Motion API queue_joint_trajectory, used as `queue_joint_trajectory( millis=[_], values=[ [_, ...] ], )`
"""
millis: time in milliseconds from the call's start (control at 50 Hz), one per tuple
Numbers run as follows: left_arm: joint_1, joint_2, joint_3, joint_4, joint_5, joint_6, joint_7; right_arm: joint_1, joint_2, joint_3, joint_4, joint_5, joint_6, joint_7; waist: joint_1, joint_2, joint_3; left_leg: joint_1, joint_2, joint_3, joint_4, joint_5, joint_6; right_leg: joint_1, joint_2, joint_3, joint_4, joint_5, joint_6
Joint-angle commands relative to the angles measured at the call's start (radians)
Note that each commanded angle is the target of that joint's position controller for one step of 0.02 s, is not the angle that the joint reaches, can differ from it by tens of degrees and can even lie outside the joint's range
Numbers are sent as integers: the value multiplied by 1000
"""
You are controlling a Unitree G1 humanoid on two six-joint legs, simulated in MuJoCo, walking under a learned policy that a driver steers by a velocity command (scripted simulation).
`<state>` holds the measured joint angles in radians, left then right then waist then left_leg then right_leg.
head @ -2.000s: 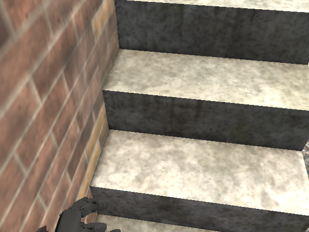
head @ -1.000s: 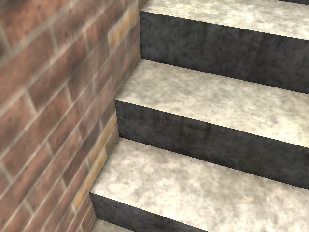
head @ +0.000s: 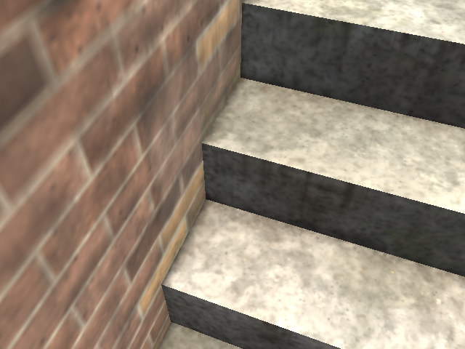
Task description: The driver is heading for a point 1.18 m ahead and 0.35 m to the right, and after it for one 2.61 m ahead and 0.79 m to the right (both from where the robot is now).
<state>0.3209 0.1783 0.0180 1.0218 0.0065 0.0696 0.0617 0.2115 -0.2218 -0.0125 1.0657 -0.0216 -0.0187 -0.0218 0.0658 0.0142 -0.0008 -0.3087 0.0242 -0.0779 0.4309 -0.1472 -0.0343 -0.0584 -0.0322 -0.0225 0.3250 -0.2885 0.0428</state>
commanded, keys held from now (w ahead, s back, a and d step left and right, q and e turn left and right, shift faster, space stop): w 1.00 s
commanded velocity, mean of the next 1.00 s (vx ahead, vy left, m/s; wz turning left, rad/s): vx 0.00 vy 0.00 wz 0.00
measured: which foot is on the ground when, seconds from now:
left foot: down 0.00-1.00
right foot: down 0.00-1.00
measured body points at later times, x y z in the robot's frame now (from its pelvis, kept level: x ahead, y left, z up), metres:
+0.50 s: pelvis +0.00 +0.00 +0.00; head +0.02 +0.00 +0.45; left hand -0.01 +0.24 -0.15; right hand +0.06 -0.26 -0.15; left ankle +0.05 +0.14 -0.74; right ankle -0.08 -0.15 -0.74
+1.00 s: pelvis +0.01 +0.00 +0.00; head +0.02 +0.01 +0.45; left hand -0.01 +0.24 -0.15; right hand +0.07 -0.26 -0.14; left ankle +0.05 +0.14 -0.74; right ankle -0.08 -0.15 -0.74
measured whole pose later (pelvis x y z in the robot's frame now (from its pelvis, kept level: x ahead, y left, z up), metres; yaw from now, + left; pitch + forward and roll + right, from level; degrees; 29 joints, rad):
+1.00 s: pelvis +0.01 +0.00 +0.00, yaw +1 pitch +1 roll -1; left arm 0.33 0.19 0.03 1.00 0.00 0.08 0.06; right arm 0.23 -0.24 -0.02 1.05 -0.02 -0.03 -0.01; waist 0.06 0.00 0.00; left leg -0.29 0.02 -0.09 0.43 -0.16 -0.04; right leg -0.02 -0.04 -0.03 0.29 -0.29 0.05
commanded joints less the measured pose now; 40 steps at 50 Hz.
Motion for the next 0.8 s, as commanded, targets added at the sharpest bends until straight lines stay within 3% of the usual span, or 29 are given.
queue_joint_trajectory(
  millis=[20,760,800],
  values=[
    [60,89,15,-26,0,-11,4,28,-110,-16,-30,1,-7,-4,-6,-12,17,81,69,-69,-51,78,65,-109,-58,46,-72,136,-38],
    [76,103,23,-46,-4,-11,-3,47,-135,-24,-46,4,-9,0,-5,-7,11,94,71,-87,-36,156,63,-80,-62,47,-76,152,-25],
    [80,98,23,-47,-6,0,-6,49,-127,-22,-44,2,-15,9,1,-11,10,97,73,-88,-40,173,61,-72,-68,46,-86,153,-30]
  ],
)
